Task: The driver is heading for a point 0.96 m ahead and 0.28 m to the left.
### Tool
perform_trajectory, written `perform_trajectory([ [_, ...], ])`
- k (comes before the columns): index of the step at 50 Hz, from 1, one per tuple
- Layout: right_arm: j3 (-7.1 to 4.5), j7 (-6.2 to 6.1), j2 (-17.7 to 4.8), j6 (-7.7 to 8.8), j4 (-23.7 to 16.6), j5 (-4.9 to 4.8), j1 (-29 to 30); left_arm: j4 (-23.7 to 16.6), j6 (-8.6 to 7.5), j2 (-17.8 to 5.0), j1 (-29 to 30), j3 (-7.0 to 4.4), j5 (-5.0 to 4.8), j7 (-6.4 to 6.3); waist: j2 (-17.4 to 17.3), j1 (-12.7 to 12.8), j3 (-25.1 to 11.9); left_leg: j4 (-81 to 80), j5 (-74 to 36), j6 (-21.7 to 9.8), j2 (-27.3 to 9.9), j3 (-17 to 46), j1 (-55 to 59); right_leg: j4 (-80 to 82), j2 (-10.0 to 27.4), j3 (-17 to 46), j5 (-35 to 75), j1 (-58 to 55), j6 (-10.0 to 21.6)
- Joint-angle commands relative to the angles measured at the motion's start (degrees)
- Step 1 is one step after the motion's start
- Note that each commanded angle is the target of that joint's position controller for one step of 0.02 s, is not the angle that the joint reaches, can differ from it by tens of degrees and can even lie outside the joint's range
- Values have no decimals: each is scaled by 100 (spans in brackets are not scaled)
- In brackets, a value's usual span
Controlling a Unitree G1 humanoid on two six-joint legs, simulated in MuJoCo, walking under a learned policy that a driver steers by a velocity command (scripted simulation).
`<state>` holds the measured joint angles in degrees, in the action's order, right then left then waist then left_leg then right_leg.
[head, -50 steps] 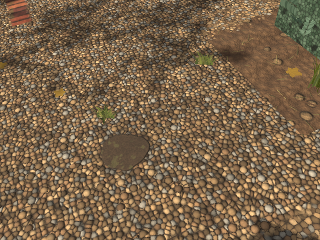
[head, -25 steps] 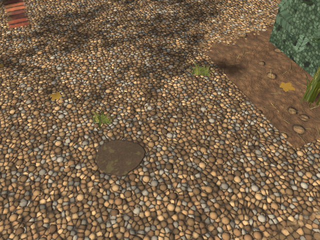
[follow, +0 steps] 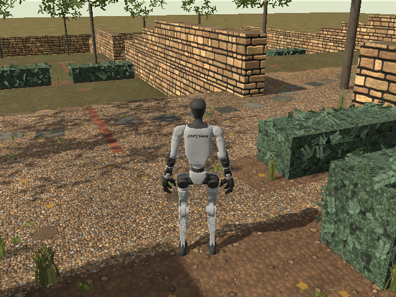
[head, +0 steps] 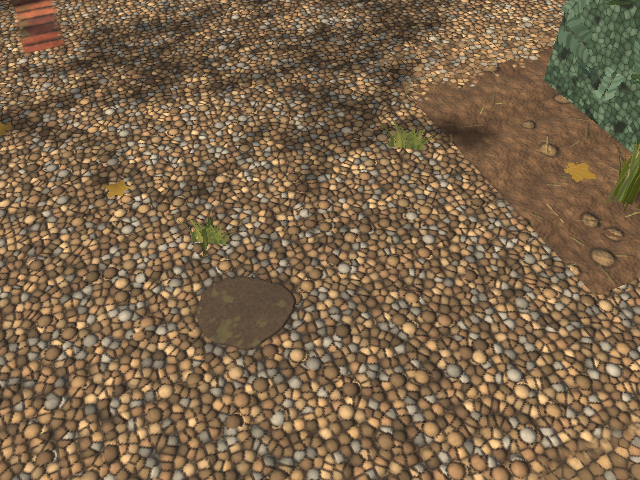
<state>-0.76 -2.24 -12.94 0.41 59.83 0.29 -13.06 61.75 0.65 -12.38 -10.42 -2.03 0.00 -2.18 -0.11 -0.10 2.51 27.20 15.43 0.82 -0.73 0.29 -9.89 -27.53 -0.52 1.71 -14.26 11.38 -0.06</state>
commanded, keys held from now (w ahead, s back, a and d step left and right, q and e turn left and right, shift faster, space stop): no key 0.16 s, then w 0.52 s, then w+q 0.32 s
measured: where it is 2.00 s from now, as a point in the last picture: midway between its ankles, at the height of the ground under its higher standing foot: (359, 432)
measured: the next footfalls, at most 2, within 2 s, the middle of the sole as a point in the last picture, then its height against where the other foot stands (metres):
right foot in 0.72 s outside the picture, level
left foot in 1.28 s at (314, 443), level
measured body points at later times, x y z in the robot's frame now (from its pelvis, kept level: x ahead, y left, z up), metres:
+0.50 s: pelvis +0.06 +0.00 -0.02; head +0.07 +0.00 +0.43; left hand +0.08 +0.25 -0.16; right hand +0.05 -0.25 -0.17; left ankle -0.01 +0.13 -0.74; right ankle +0.01 -0.12 -0.73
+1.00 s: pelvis +0.29 -0.11 +0.01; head +0.29 -0.12 +0.46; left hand +0.24 +0.13 -0.14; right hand +0.44 -0.36 -0.12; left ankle +0.37 +0.08 -0.65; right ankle +0.25 -0.18 -0.74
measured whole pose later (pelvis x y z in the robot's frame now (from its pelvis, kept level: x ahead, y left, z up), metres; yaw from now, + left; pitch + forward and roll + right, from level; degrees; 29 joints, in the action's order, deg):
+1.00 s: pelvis +0.29 -0.11 +0.01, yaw +8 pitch +0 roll -1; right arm -4.1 -0.3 -15.3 3.4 50.9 -2.0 -11.9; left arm 60.4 -6.6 -11.0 -21.1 -1.5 1.2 0.1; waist -2.3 2.7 -0.7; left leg 60.6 3.6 -3.9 -3.6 5.7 -39.6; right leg -15.9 -2.8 -9.8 -13.8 2.3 3.9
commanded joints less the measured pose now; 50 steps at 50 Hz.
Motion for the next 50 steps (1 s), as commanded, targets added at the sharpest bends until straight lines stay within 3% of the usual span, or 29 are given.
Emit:
perform_trajectory([
  [1, -91, -22, -585, 41, -106, -3, -203, -96, -41, -597, -93, -82, -2, -18, 11, 5, -33, -498, -589, -80, -84, 68, -266, 458, 151, 135, 736, -77, 113],
  [8, -66, -27, -523, 39, -2, -7, -338, 22, -42, -553, -176, -46, -5, -23, 13, 10, -9, -497, -574, -91, -66, 62, -294, 461, 141, 105, 706, -41, 107],
  [9, -52, -32, -461, 30, 69, -11, -456, 86, -36, -493, -284, -30, -6, -26, 16, 14, -143, -508, -13, -108, -2, -2, -246, 481, 80, 41, 113, -88, 120],
  [11, -104, -68, -591, 9, 46, -74, -449, 92, -27, -632, -354, -82, -75, -49, 11, 33, 134, -368, 1789, -281, 105, -22, -589, 363, -42, -15, -1897, 299, 278],
  [12, -115, -77, -618, 30, -11, -84, -415, 49, -58, -653, -335, -91, -80, -50, 15, 34, 395, -372, 2386, -386, 46, 94, -840, 381, 15, 91, -2515, 594, 375],
  [14, -114, -48, -554, 158, -63, -123, -483, -9, -205, -591, -378, -84, -110, -16, 26, 24, 623, -340, 2536, -551, -129, 362, -1038, 368, 195, 338, -2639, 808, 524],
  [21, -156, 130, -545, 528, -124, -228, -956, -162, -640, -425, -480, -49, -195, 163, -213, -90, 520, -339, 2071, -984, -392, 1028, -556, -160, 175, 447, -1858, 1063, 723],
  [22, -179, 148, -620, 567, -83, -249, -1193, -236, -712, -375, -375, -32, -190, 191, -392, -168, 520, -444, 1891, -1123, -541, 1345, -223, -485, 63, 286, -1581, 1368, 699],
  [24, -295, 179, -988, 630, 61, -282, -1749, -444, -881, -222, -144, 16, -161, 289, -1056, -262, 416, -663, 531, -1568, -1391, 2583, 882, -1610, -109, -236, -350, 2383, 548],
  [25, -311, 198, -951, 639, 136, -239, -2118, -596, -952, -313, 247, 9, -143, 341, -969, -473, 347, -605, -343, -1694, -1652, 2905, 1429, -2146, -66, -283, -311, 3029, 486],
  [27, -321, 211, -915, 601, 272, -146, -2690, -1030, -1005, -358, 1154, 26, -192, 410, -1020, -813, 427, -691, -1476, -1877, -2253, 3508, 2631, -3357, 159, -86, -2455, 4895, 436],
  [28, -296, 168, -851, 551, 240, -127, -2645, -1216, -990, -364, 1420, 43, -252, 423, -815, -781, 435, -677, -1521, -1728, -2353, 3389, 2846, -3567, 473, 106, -2606, 5394, 432],
  [30, -262, 62, -832, 433, -38, -164, -1945, -1392, -938, -329, 1370, 103, -289, 472, -589, -482, 387, -1093, -1100, -1222, -2164, 2550, 2058, -2676, 794, 57, -2045, 4730, 411],
  [31, -260, 27, -926, 378, -263, -163, -1316, -1318, -899, -305, 1004, 127, -277, 521, -565, -172, 267, -1351, -742, -992, -1795, 1919, 930, -1802, 716, -92, -966, 3218, 364],
  [32, -281, 34, -1068, 350, -439, -150, -788, -1068, -840, -276, 314, 112, -254, 555, -666, 196, 26, -1458, -489, -800, -1266, 1160, -471, -1279, 311, -465, 366, 1101, 249],
  [33, -308, 59, -1219, 361, -504, -92, -715, -787, -735, -503, -391, -40, -213, 521, -767, 526, -231, -1332, -827, -702, -1002, 791, -1233, -1377, -127, -802, 1135, -428, 129],
  [34, -302, 76, -1255, 389, -515, -64, -681, -591, -611, -802, -1034, -220, -212, 445, -769, 900, -456, -758, -1542, -541, -781, 415, -1441, -1503, -303, -923, 872, -1232, 129],
  [35, -253, 93, -1096, 413, -494, -101, -711, -514, -533, -963, -1551, -340, -197, 361, -527, 1276, -660, 327, -2197, -338, -526, 113, -1491, -1248, -250, -880, 459, -1794, 187],
  [36, -158, 94, -741, 431, -597, -30, -698, -446, -495, -1267, -2101, -436, -123, 256, 378, 1520, -741, 2150, -1493, -44, -272, 37, -2044, -662, 539, 259, -317, -2171, 379],
  [37, 8, 78, 121, 505, -678, 5, -1361, -514, -524, -1661, -2147, -369, 1, 228, 2084, 880, -1155, 4330, 1885, 27, 350, 464, -2566, 610, 2013, 2998, -1038, -2138, 994],
  [38, -40, 54, 91, 600, -705, -365, -1626, -523, -629, -1482, -1906, -295, 22, 319, 1983, 655, -1015, 5391, 1581, -93, 542, 1044, -3165, 2033, 2533, 5043, -2161, -1844, 1429],
  [39, -94, 41, -194, 642, -820, -473, -1300, -631, -734, -1185, -1266, -201, -78, 398, 1177, 422, -203, 5652, 1017, -301, 143, 982, -3618, 1971, 2555, 4418, -2400, -1262, 1313],
  [40, -129, 24, -326, 624, -898, -380, -870, -730, -790, -894, -683, -125, -91, 433, 583, 329, 174, 5381, 286, -445, -214, 859, -3474, 1818, 2296, 3226, -1605, -554, 1106],
  [41, -198, 1, -410, 544, -810, -285, -836, -769, -816, -761, -313, -95, -6, 456, 336, 163, 182, 5035, -161, -486, -440, 847, -3051, 1727, 1912, 2189, -840, -117, 875],
  [42, -256, 31, -437, 461, -766, -267, -992, -748, -816, -643, -186, -84, 73, 445, 540, -9, 103, 4636, -409, -522, -561, 890, -2719, 1743, 1641, 1465, -343, 8, 721],
  [43, -310, 83, -501, 391, -726, -276, -1027, -656, -821, -432, -288, -47, 105, 414, 665, -40, 46, 4358, -575, -591, -607, 901, -2507, 1771, 1414, 943, 228, -50, 546],
  [44, -340, 120, -481, 333, -704, -288, -1026, -572, -830, -406, -434, -37, 98, 368, 710, -65, 54, 4229, -625, -599, -562, 826, -2521, 1815, 1337, 580, 754, -148, 583],
  [47, -363, 181, -357, 284, -902, -225, -487, -433, -834, -584, -742, -75, 97, 235, 319, -21, 133, 3764, -1046, -546, -513, 820, -3130, 1922, 1368, 42, 1685, -521, 639],
  [50, -356, 257, -318, 318, -1194, -207, 158, -468, -791, -679, -755, -88, 147, 118, 187, 53, 223, 2816, -1679, -418, -437, 758, -3457, 2107, 1405, -330, 1917, -678, 661],
])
